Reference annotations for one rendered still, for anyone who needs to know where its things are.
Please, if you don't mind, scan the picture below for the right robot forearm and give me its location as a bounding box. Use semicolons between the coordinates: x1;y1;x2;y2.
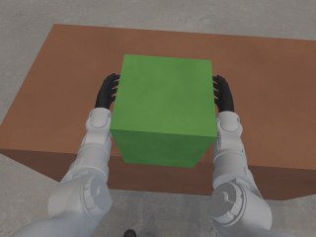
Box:
212;111;264;200

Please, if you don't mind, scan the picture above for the robot left hand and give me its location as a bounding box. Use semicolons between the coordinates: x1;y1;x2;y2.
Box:
95;73;120;110

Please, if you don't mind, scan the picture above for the left robot upper arm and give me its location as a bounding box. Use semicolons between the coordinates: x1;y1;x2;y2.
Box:
10;174;113;237

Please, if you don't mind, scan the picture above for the right robot upper arm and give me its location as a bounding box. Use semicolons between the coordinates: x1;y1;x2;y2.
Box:
207;182;295;237

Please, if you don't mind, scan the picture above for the carton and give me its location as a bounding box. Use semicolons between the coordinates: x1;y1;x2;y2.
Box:
109;54;217;168

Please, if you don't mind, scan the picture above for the pedestal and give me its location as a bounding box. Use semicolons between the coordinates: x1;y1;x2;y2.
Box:
0;24;316;201

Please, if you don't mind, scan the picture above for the robot right hand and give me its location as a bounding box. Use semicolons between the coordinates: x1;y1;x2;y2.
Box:
212;75;235;113

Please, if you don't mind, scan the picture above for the left robot forearm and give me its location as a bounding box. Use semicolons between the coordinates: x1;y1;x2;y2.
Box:
47;108;112;210

